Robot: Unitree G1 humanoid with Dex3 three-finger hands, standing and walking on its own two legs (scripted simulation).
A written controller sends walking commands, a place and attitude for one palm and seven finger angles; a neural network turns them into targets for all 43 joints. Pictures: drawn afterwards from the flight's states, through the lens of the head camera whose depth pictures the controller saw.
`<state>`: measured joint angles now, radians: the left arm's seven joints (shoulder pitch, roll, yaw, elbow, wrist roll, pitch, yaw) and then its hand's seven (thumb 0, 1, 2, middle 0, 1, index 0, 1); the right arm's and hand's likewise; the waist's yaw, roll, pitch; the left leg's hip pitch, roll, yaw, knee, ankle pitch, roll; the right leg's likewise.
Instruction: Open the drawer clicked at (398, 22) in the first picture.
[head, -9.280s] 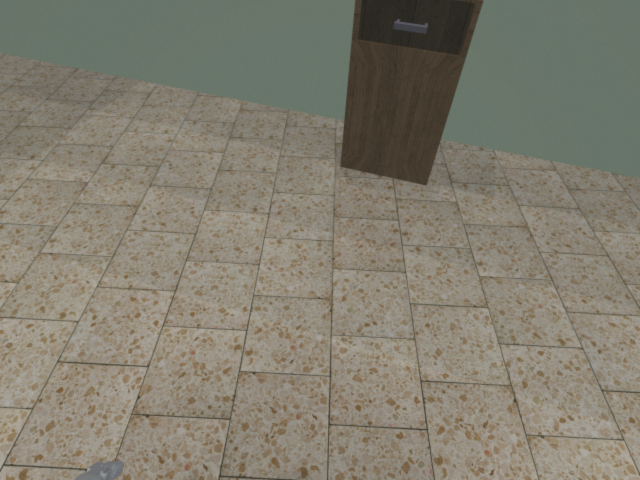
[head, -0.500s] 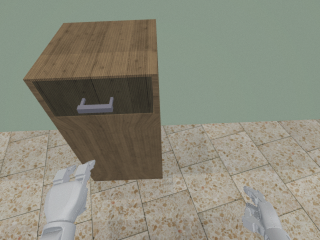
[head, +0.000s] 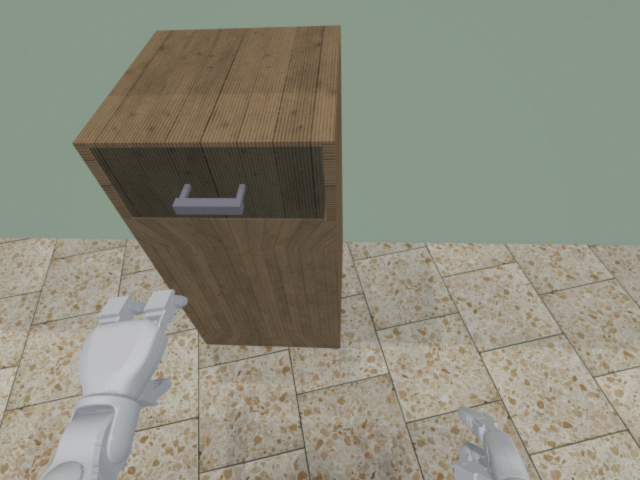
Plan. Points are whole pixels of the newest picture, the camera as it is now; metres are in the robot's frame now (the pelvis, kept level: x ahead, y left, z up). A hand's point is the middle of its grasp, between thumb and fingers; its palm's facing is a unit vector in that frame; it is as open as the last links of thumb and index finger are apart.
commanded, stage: raise the hand with hooked fingers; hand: left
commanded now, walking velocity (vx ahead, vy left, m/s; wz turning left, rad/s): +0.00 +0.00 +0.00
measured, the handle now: (211, 198) +0.56 +0.27 -0.02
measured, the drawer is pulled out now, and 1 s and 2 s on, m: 0.00 0.00 0.00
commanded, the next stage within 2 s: move the hooked fingers above the handle in 1.06 s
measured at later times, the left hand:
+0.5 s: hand (120, 299) +0.29 +0.28 +0.08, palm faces +0.08 -0.08 -0.99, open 13.6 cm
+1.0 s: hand (120, 284) +0.30 +0.27 +0.09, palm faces +0.04 -0.08 -1.00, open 13.8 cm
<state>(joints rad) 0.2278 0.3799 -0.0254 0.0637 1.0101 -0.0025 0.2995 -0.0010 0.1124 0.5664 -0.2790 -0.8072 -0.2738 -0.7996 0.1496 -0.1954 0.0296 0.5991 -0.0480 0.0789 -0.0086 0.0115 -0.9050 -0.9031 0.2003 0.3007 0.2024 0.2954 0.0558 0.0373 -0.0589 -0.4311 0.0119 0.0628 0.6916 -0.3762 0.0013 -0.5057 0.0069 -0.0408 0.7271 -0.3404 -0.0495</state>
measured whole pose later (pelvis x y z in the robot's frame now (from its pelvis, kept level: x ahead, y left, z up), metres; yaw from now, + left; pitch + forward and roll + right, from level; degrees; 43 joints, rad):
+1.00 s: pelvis +0.01 +0.03 +0.02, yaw +1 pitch +2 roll +0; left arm -0.07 0.46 -0.06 0.08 0.96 -0.02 0.11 0.00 -0.49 0.30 -0.32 -1.20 -0.32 -1.20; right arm 0.17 -0.26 -0.01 0.64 0.00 0.11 0.00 0.01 -0.91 -0.90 0.20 0.30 0.20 0.29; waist 0.09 0.06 0.00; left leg -0.24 -0.03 0.06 0.48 -0.28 0.04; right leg -0.30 -0.02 -0.04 0.49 -0.24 0.00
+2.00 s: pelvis +0.01 +0.02 +0.01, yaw +1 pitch +10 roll +0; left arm -0.52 0.46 -0.06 0.69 1.04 -0.08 0.21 0.00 -0.49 0.30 -0.32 -1.20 -0.32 -1.20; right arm 0.27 -0.26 -0.06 0.68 0.02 0.11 -0.02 0.01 -0.91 -0.90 0.20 0.30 0.20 0.29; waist 0.00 0.04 -0.07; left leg -0.44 -0.01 0.06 0.60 -0.33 0.03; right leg -0.49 -0.01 -0.04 0.61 -0.29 -0.02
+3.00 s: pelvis +0.02 +0.04 +0.00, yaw -1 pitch +19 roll -1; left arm -0.83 0.52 0.01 1.06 1.10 -0.08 0.29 0.00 -0.49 0.30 -0.32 -1.20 -0.32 -1.20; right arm 0.40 -0.27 -0.06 0.71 -0.02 0.12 0.00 0.00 -0.91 -0.90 0.20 0.30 0.20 0.29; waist -0.12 0.05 -0.13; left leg -0.68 0.01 0.07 0.73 -0.39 0.05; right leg -0.72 0.01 -0.02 0.69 -0.30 0.00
